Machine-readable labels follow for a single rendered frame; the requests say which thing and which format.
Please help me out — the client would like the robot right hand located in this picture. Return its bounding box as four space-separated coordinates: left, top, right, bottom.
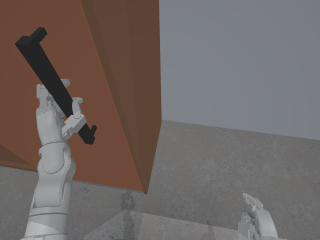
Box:
238 193 278 240

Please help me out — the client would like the robot left hand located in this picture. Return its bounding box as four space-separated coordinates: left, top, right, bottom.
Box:
36 78 87 146

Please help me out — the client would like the handle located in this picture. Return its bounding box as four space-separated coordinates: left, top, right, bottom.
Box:
15 27 97 145

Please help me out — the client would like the wardrobe door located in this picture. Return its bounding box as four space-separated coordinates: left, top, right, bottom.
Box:
0 0 143 192
0 144 31 165

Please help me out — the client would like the robot left forearm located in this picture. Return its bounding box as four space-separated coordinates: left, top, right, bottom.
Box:
20 141 76 240

